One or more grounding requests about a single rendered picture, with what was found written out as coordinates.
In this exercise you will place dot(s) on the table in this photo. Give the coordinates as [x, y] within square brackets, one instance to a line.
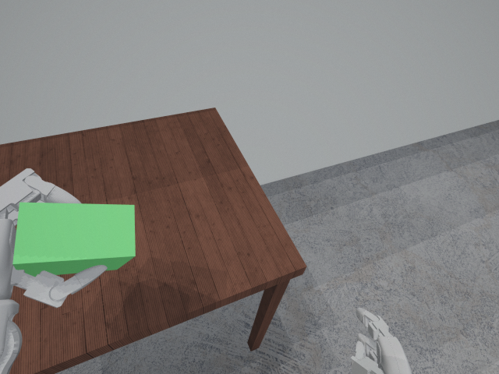
[206, 235]

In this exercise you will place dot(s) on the sponge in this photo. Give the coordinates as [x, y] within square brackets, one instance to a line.
[64, 238]

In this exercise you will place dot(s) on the left robot hand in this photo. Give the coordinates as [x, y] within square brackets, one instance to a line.
[50, 289]

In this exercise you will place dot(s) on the right robot hand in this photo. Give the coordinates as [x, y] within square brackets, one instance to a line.
[386, 356]

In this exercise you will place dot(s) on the left robot forearm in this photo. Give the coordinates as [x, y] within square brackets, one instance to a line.
[10, 335]

